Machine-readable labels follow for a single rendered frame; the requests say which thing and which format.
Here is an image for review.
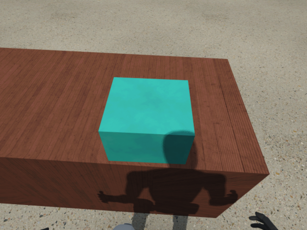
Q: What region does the pedestal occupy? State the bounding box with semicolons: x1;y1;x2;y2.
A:
0;47;270;218

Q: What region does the right robot hand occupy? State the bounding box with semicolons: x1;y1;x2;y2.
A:
249;212;278;230

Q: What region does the carton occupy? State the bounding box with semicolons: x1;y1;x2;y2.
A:
98;77;195;164

